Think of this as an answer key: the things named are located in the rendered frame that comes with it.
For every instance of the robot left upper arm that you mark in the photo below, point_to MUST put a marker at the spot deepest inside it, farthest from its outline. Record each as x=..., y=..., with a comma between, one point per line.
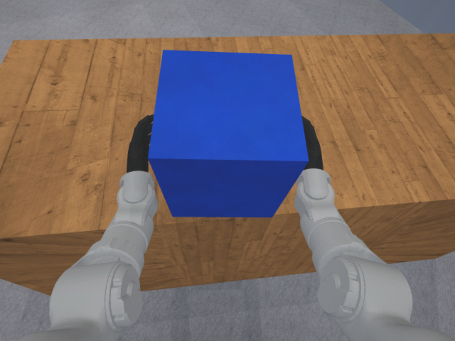
x=93, y=303

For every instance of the right robot forearm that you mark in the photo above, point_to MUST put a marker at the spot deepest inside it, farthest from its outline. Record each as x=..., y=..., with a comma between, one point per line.
x=325, y=231

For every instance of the carton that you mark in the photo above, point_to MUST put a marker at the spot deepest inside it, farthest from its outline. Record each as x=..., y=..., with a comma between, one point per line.
x=227, y=138

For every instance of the pedestal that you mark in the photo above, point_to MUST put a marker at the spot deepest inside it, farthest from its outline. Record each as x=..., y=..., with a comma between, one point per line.
x=382, y=106

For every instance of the robot right upper arm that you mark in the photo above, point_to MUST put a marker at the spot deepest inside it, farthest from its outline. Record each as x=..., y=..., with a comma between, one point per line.
x=370, y=301

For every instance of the left robot hand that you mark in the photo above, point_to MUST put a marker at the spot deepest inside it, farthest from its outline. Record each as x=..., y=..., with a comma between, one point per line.
x=137, y=159

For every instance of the right robot hand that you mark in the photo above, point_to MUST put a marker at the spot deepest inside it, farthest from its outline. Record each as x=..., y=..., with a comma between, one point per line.
x=313, y=146

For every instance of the left robot forearm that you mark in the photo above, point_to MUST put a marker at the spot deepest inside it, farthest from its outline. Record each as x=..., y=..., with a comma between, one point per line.
x=128, y=234

